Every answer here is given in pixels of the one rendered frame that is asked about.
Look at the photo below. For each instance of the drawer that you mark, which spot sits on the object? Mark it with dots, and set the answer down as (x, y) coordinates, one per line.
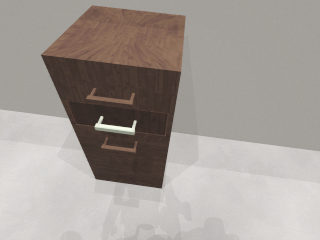
(152, 122)

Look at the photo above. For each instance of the handle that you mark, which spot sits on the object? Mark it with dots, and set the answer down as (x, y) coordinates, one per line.
(118, 149)
(115, 129)
(110, 101)

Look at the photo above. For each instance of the cabinet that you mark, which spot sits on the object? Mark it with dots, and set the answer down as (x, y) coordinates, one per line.
(121, 54)

